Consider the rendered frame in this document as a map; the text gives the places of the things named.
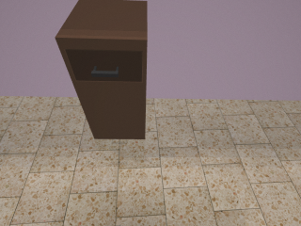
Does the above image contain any drawer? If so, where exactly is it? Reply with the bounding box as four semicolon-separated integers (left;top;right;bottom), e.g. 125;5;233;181
65;49;143;82

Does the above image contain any cabinet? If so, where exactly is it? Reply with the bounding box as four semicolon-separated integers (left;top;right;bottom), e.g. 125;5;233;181
55;0;148;139

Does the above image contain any handle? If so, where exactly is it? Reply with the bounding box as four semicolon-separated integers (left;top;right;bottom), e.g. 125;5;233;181
91;66;119;77

